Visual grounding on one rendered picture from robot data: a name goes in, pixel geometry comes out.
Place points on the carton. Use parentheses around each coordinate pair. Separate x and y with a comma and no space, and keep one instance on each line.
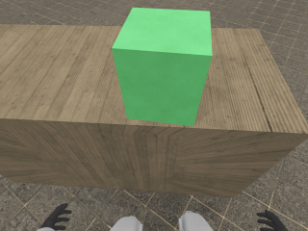
(162,58)

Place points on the robot left thigh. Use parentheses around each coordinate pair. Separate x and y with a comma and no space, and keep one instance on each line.
(127,224)

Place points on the robot right thigh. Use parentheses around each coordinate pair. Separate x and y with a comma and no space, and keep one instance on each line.
(193,222)

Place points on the pedestal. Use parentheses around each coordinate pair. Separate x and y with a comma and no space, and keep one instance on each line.
(63,120)

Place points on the right robot hand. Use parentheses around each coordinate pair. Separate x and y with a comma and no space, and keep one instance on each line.
(273,222)

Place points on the robot thigh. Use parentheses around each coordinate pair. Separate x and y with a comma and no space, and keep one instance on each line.
(193,222)
(127,224)

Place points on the left robot hand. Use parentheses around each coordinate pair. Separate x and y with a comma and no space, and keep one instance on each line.
(53,218)

